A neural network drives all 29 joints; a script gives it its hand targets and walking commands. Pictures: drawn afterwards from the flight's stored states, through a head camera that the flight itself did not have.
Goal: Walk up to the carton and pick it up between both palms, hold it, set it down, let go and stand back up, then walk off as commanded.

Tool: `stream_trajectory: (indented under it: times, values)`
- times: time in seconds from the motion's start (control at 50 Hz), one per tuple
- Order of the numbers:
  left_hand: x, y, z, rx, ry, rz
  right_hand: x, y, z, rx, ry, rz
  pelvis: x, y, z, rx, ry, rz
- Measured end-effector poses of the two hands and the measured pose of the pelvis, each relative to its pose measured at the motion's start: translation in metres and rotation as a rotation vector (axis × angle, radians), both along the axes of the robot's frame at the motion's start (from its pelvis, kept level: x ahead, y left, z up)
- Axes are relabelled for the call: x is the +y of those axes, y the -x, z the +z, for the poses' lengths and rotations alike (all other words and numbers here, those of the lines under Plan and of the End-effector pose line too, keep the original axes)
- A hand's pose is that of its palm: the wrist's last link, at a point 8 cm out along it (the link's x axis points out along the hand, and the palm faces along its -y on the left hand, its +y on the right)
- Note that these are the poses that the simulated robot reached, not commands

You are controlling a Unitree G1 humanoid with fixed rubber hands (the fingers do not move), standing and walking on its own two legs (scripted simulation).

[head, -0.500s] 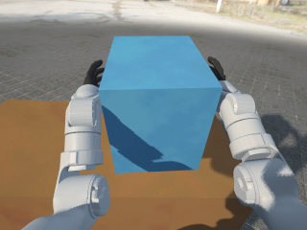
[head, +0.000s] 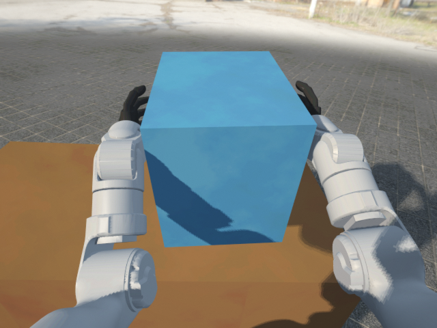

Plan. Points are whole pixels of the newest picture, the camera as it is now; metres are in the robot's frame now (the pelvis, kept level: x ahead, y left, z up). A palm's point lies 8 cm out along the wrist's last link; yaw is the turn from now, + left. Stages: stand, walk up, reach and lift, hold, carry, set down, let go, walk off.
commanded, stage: hold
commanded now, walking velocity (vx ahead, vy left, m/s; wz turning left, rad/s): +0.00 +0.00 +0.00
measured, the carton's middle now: (220, 143) +0.40 +0.01 +0.22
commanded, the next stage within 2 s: none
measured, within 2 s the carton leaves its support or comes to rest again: neither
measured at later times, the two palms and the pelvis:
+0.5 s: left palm (131, 128) +0.37 +0.16 +0.26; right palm (308, 124) +0.37 -0.14 +0.28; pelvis +0.00 +0.00 +0.00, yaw +0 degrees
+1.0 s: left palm (131, 128) +0.37 +0.16 +0.26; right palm (308, 124) +0.37 -0.14 +0.28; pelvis +0.00 +0.00 +0.00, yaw +0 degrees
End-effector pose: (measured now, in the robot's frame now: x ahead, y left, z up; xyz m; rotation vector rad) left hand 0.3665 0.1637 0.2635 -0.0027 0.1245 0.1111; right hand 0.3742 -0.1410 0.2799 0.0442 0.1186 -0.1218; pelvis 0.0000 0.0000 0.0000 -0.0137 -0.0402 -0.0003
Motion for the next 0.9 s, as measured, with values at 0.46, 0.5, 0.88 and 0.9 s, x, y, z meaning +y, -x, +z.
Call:
stream_trajectory:
  times: [0.46,0.5,0.88,0.9]
  values:
    - [-0.0008,0.0000,0.0010,-0.002,-0.001,-0.002,-0.0008,0.0011,0.0006,-0.001,0.003,-0.002,0.0000,-0.0001,0.0000,0.000,0.000,0.000]
    - [-0.0008,0.0000,0.0008,-0.002,-0.001,-0.002,-0.0008,0.0011,0.0003,0.000,0.003,-0.002,0.0000,0.0000,0.0000,0.000,0.000,0.000]
    - [-0.0009,-0.0005,0.0004,0.000,-0.001,-0.002,-0.0010,0.0007,-0.0004,0.002,0.002,-0.003,0.0000,-0.0001,0.0000,0.000,0.000,0.000]
    - [-0.0010,-0.0006,0.0004,0.000,-0.001,-0.002,-0.0011,0.0006,-0.0004,0.002,0.002,-0.003,0.0000,-0.0001,0.0000,0.000,0.000,0.000]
